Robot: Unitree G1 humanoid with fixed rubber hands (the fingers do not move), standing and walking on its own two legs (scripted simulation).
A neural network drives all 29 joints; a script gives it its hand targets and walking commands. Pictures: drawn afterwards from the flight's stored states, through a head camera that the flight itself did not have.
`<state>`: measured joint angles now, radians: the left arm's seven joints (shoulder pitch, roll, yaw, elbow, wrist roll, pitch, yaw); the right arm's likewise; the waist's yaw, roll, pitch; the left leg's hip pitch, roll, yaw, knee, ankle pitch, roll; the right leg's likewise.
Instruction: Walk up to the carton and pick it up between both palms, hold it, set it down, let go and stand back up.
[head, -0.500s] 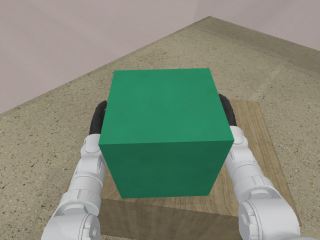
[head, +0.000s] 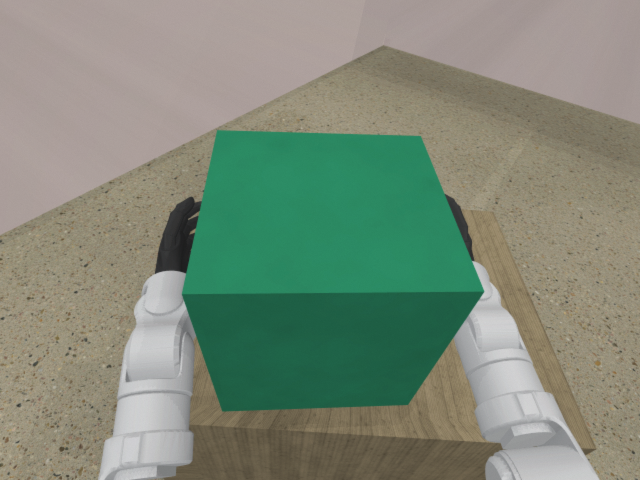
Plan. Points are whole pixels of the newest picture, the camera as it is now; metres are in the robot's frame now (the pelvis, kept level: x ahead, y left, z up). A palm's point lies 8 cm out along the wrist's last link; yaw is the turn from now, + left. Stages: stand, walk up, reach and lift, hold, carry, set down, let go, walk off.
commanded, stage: reach and lift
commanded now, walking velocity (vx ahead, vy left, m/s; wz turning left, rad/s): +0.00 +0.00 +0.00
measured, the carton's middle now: (319, 277) +0.34 -0.01 +0.09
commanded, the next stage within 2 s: hold in 1.00 s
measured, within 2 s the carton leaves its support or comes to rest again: neither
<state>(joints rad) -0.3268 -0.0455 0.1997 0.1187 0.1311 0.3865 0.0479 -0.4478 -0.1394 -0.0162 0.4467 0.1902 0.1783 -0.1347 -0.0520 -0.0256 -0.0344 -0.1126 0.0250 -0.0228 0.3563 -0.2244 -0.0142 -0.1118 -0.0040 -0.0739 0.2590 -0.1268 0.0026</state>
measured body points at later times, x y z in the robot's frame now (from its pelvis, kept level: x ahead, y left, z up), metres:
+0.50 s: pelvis -0.01 +0.01 +0.00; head -0.03 +0.03 +0.45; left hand +0.35 +0.16 +0.14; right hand +0.35 -0.18 +0.14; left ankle -0.02 +0.12 -0.75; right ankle +0.01 -0.12 -0.75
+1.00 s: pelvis -0.02 +0.00 +0.00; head -0.05 +0.02 +0.45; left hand +0.35 +0.17 +0.16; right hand +0.35 -0.18 +0.15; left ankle -0.02 +0.12 -0.75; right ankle +0.01 -0.12 -0.75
